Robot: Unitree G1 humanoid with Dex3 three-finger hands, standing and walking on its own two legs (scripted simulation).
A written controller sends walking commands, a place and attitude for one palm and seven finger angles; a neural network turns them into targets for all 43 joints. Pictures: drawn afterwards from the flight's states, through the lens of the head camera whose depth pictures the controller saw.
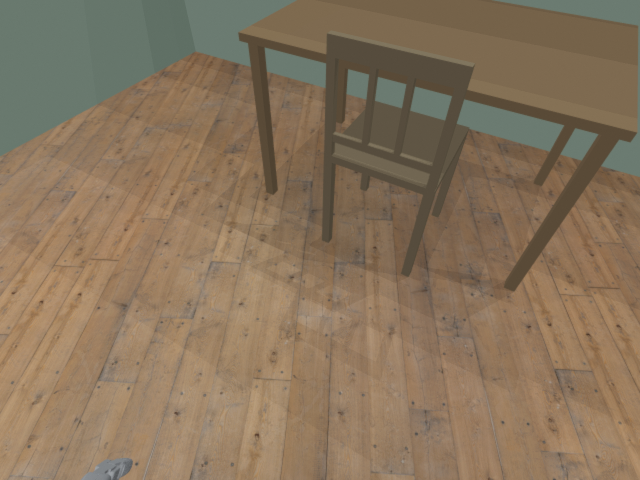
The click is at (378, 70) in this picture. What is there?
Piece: chair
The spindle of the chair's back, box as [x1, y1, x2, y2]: [362, 67, 378, 144]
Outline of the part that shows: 370,67 362,136 362,143 367,144 369,142 378,69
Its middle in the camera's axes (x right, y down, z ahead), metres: +0.14 -0.38 +1.13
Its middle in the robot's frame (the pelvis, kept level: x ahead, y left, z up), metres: +1.10 -0.09 -0.11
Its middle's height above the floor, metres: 0.66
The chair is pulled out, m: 0.00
